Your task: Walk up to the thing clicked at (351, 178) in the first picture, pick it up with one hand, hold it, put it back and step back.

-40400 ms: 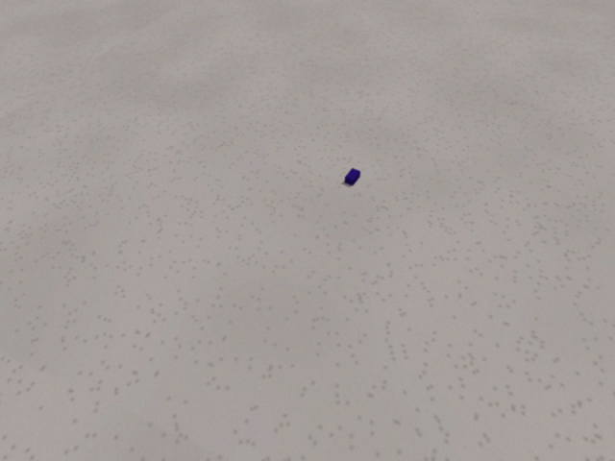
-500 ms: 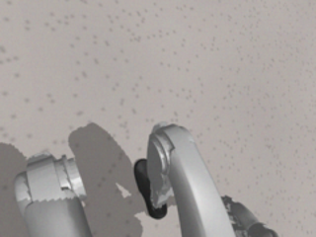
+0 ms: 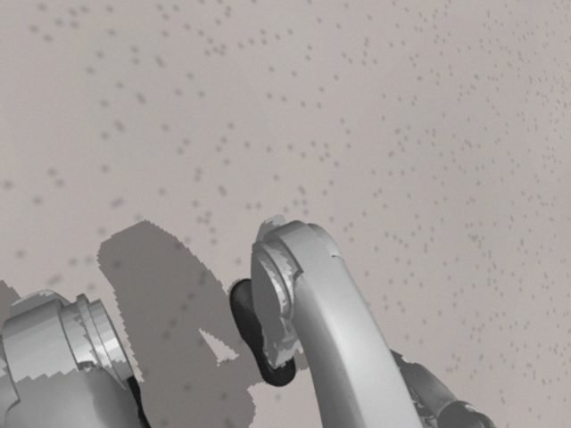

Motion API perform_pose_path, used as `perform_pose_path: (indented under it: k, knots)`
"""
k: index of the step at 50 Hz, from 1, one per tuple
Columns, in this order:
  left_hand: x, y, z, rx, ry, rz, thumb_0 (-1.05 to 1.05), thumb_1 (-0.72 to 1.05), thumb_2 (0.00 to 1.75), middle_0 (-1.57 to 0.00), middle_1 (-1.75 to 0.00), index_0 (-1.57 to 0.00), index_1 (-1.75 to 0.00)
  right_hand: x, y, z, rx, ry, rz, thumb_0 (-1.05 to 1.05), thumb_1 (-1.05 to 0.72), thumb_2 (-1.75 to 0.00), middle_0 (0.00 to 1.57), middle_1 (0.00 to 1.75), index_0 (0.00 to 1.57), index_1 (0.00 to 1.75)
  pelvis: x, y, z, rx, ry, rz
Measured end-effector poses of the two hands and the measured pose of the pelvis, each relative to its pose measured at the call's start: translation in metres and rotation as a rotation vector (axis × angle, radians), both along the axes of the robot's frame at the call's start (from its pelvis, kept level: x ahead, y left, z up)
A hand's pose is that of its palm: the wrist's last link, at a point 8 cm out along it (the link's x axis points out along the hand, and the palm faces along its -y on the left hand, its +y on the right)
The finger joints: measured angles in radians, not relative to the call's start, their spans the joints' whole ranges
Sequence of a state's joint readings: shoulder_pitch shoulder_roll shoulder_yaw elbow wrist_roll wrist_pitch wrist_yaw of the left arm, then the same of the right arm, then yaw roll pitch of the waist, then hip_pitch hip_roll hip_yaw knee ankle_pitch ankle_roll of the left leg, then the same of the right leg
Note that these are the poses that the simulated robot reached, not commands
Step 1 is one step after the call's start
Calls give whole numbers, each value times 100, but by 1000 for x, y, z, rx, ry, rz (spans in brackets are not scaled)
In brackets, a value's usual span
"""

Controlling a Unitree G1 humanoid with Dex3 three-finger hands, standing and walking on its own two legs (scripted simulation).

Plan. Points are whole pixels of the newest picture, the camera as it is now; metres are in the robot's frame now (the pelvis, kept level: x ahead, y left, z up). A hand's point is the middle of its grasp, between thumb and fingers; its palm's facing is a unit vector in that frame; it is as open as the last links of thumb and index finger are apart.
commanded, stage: rest palm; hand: left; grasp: from above
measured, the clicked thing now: out of the picture +0.46 +0.39 -0.29
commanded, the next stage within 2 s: close in 1.92 s
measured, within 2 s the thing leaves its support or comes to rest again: neither
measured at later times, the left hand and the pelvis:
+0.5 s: hand out of the picture +0.44 +0.38 -0.24, palm faces -0.45 -0.14 -0.88, open 13.1 cm; pelvis +0.00 +0.00 +0.00, yaw -1 degrees
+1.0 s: hand out of the picture +0.43 +0.39 -0.25, palm faces -0.48 -0.15 -0.87, open 12.9 cm; pelvis +0.00 +0.00 +0.00, yaw -1 degrees
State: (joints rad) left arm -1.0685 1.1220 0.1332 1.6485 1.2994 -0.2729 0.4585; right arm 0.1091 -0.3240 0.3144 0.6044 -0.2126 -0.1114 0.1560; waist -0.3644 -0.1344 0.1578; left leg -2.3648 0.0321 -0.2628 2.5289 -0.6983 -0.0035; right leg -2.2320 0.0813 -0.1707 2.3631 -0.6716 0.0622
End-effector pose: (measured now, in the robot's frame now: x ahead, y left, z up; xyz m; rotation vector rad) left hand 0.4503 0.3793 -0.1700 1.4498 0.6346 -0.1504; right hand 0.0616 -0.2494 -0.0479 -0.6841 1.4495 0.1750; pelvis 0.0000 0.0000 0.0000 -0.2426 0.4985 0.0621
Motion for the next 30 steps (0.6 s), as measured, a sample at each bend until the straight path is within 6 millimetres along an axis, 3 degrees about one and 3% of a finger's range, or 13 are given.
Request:
perform_pose_path:
  k: [18,30]
  knots:
    - [-9,4,-10,-24,-29,-24,0,-32,81,-29,-75,-27,-77,21,-3,6,-27,-7,79,0,-91,-90,20,30,20,30,0,2,0,-15,-22,-3]
    - [-5,3,-15,-10,-39,-15,0,-31,81,-28,-78,-27,-79,17,4,6,-8,-11,87,-1,-91,-90,20,30,20,30,-1,3,-2,-21,-27,-6]
